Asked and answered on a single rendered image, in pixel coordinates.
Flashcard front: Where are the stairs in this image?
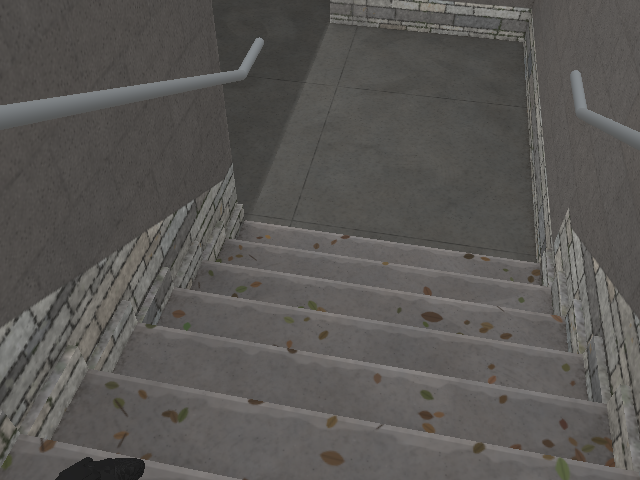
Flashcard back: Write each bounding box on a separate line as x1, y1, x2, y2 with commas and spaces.
0, 220, 640, 480

